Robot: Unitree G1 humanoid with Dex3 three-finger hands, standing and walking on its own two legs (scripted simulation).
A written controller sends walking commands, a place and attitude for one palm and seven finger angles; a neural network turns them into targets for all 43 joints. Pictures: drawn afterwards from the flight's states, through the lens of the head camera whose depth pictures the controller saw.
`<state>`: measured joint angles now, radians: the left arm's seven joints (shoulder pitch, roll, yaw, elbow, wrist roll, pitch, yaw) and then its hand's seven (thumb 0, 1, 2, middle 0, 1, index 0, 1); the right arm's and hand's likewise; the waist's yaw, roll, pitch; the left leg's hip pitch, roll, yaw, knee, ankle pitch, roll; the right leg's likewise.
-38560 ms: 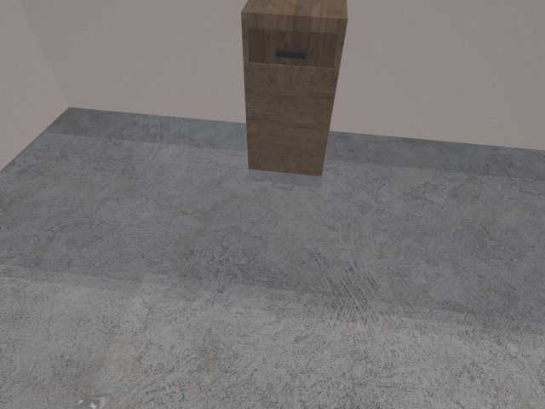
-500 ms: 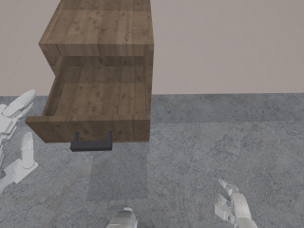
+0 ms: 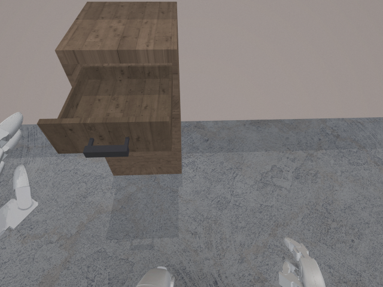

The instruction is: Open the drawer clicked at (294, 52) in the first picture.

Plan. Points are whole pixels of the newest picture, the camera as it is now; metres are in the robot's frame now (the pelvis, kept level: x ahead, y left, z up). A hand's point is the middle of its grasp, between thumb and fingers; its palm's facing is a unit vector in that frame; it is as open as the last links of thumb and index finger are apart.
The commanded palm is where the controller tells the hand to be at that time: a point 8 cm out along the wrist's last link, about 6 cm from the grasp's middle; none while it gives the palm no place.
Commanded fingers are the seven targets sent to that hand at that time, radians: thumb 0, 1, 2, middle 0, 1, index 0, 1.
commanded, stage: stop stepping back and stand still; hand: left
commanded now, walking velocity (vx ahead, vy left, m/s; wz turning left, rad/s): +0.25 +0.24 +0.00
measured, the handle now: (108, 145) +0.49 +0.28 -0.07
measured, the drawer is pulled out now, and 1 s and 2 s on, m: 0.30 0.30 0.30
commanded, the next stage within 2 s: let the arm hang, fingers relaxed in 0.52 s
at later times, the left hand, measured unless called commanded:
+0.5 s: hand (1, 244) +0.14 +0.24 +0.18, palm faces +0.44 -0.80 -0.42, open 7.4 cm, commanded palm +0.09 +0.28 +0.19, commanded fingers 0.00 0.90 0.90 -0.20 -0.30 -0.20 -0.30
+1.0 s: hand out of the picture +0.00 +0.19 -0.17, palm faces +0.09 -0.98 -0.18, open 7.0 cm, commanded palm none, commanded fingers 0.00 0.90 0.90 -0.20 -0.30 -0.20 -0.30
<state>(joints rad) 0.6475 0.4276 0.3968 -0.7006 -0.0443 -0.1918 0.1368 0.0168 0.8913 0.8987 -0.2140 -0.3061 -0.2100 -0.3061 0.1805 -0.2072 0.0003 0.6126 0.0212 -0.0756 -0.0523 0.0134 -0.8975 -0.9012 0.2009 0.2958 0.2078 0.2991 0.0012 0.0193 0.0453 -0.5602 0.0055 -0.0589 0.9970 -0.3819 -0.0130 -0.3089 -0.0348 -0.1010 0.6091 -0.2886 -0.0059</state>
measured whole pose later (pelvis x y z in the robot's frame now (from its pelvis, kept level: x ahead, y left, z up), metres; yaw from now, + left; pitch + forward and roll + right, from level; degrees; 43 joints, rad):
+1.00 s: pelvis -0.04 +0.00 +0.01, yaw +3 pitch -1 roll +0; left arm 0.29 0.21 0.04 0.85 0.02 0.05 0.02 -0.02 0.99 0.90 -0.21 -0.30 -0.20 -0.30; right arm 0.32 -0.17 0.00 0.93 -0.02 0.03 -0.02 0.01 -0.90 -0.90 0.20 0.29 0.20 0.30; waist 0.00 -0.06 0.10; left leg -0.22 0.03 -0.03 0.58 -0.34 -0.03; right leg -0.30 -0.04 -0.09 0.55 -0.22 0.00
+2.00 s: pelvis -0.04 +0.00 +0.02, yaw +2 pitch -3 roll +0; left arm 0.26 0.15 0.04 1.12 0.01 0.01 0.03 0.01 0.91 0.90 -0.20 -0.30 -0.20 -0.30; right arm 0.33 -0.12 -0.02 1.09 -0.01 0.02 -0.04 0.01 -0.90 -0.90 0.20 0.29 0.20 0.30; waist 0.00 0.00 0.08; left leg -0.13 0.04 0.00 0.43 -0.26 -0.04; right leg -0.23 -0.03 -0.06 0.43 -0.15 -0.01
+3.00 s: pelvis -0.03 +0.00 +0.02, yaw +2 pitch -2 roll +0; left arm 0.19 0.19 0.04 1.13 0.01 0.00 0.02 0.01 0.91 0.90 -0.20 -0.30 -0.20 -0.30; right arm 0.25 -0.17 -0.02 1.10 -0.01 0.01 -0.03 0.01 -0.90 -0.90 0.20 0.29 0.20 0.30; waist 0.00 0.01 0.09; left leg -0.09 0.05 -0.01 0.37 -0.25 -0.04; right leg -0.20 -0.02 -0.06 0.39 -0.15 -0.01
